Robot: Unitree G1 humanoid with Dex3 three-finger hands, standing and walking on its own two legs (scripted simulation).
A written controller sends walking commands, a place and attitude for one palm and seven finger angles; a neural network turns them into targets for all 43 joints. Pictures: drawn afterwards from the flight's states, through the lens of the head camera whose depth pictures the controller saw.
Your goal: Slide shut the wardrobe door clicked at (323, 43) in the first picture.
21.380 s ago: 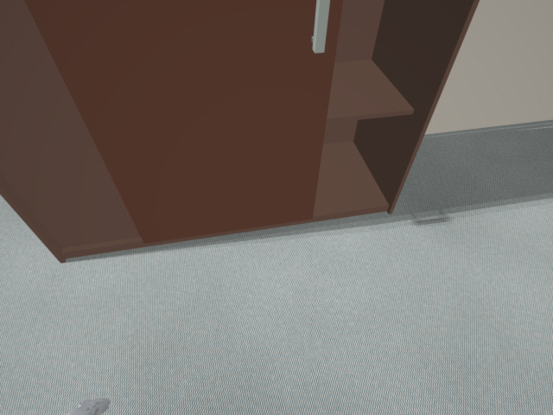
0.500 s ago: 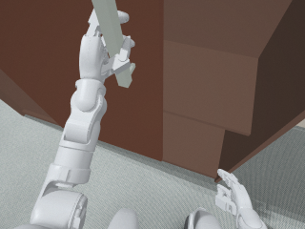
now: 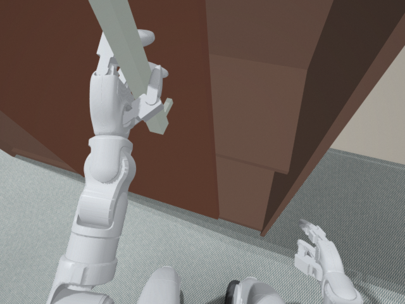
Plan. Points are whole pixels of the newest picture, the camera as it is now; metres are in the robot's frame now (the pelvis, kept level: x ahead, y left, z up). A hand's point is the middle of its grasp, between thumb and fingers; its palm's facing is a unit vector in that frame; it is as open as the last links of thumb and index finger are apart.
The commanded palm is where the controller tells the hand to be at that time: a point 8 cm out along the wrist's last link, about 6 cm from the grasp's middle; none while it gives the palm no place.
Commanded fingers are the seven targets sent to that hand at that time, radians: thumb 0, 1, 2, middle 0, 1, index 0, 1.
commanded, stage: step sideways, sliding the door along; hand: left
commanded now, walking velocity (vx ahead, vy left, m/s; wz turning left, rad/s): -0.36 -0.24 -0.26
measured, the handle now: (146, 67) +0.41 +0.13 +0.21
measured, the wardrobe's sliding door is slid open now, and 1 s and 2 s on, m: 0.20 0.00 0.00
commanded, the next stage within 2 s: stop walking and hold the door there in 1.08 s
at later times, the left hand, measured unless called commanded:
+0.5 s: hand (266, 122) +0.33 -0.04 +0.20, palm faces -0.07 -0.99 -0.10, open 6.6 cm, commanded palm +0.32 -0.01 +0.21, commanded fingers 0.00 0.90 0.90 -0.45 -1.40 -0.45 -1.40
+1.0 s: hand (308, 124) +0.33 -0.09 +0.21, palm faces +0.26 -0.96 -0.09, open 6.6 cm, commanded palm +0.29 -0.11 +0.21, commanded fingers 0.00 0.90 0.90 -0.45 -1.40 -0.45 -1.40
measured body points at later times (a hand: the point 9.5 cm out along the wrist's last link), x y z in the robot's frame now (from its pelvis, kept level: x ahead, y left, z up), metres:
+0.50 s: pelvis -0.06 -0.09 +0.01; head +0.02 -0.13 +0.45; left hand +0.33 +0.01 +0.21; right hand +0.11 -0.33 -0.11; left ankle -0.07 +0.09 -0.67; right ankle +0.03 -0.11 -0.72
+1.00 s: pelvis -0.11 -0.25 +0.00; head -0.04 -0.26 +0.44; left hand +0.31 -0.04 +0.21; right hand +0.04 -0.49 -0.13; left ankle -0.09 -0.06 -0.71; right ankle -0.09 -0.38 -0.72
